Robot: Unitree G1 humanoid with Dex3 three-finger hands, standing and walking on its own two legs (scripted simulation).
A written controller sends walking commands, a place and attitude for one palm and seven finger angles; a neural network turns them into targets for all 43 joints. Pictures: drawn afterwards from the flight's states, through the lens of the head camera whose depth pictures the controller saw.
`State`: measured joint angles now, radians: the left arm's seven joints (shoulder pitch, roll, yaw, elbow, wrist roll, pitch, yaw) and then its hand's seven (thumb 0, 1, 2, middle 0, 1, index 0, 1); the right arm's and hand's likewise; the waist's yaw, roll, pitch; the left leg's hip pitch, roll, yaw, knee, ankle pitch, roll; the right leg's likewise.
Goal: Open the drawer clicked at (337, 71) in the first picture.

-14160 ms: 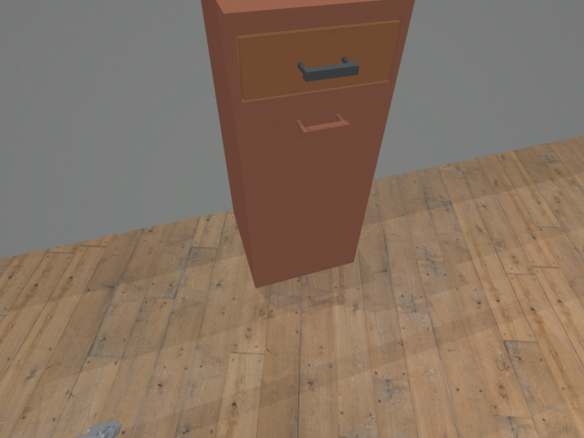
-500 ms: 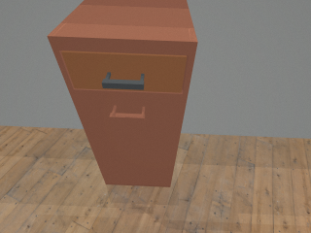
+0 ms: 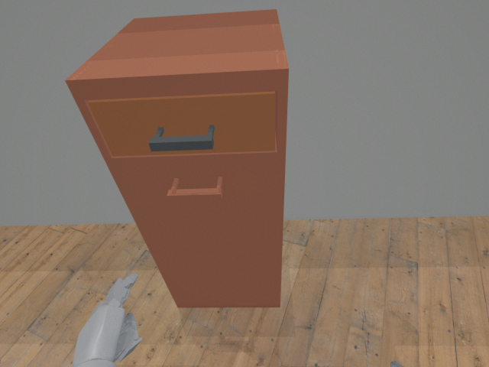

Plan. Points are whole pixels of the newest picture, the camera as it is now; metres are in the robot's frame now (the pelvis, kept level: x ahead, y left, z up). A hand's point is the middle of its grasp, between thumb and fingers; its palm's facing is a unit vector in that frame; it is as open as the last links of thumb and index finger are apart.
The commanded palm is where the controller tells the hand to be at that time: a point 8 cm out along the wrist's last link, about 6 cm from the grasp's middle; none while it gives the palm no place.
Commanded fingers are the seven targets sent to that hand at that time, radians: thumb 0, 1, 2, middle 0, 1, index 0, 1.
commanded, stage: raise the hand with hooked fingers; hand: left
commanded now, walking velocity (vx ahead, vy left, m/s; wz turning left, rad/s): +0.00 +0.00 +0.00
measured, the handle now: (183, 136) +0.54 +0.14 +0.13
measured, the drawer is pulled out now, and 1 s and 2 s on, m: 0.00 0.00 0.00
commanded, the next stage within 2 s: move the hooked fingers above the handle in 1.78 s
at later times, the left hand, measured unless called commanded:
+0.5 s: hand (125, 279) +0.24 +0.19 +0.07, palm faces +0.16 -0.12 -0.98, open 10.3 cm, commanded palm +0.20 +0.20 +0.11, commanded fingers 0.00 0.04 0.53 -0.26 -0.86 -0.26 -0.86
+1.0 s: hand (103, 204) +0.32 +0.22 +0.16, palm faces +0.17 -0.09 -0.98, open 13.1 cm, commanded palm +0.28 +0.22 +0.23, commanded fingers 0.00 -0.50 0.30 -0.30 -1.20 -0.30 -1.20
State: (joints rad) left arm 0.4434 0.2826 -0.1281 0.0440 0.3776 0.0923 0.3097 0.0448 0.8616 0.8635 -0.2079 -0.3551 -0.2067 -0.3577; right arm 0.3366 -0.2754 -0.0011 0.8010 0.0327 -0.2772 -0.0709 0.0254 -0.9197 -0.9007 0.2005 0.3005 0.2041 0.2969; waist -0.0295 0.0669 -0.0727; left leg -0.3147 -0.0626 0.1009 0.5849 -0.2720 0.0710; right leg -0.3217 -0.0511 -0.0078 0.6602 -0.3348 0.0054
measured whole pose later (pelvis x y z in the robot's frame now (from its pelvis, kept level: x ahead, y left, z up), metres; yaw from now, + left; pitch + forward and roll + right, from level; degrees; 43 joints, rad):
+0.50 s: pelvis +0.03 -0.06 +0.00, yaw +1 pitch +2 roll +1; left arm 0.29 0.41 0.00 -0.13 0.92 -0.02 0.27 0.00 0.25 0.63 -0.27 -0.71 -0.27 -0.72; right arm 0.03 -0.22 0.02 0.57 -0.05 0.09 0.02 0.01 -0.90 -0.90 0.20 0.30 0.20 0.30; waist 0.12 0.07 -0.06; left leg -0.36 0.01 0.03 0.65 -0.33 0.00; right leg -0.34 0.02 -0.07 0.68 -0.39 -0.07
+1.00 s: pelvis +0.03 -0.02 +0.01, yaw +0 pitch -1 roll +1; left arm 0.02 0.55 0.01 -0.22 0.83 0.11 -0.01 0.00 -0.32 0.38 -0.31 -1.09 -0.31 -1.09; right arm 0.08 -0.28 -0.01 0.62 0.02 0.15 -0.01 0.01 -0.91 -0.90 0.20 0.30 0.20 0.30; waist 0.07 0.09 -0.01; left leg -0.19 -0.04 0.04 0.46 -0.25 0.04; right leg -0.18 -0.01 -0.02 0.49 -0.29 -0.01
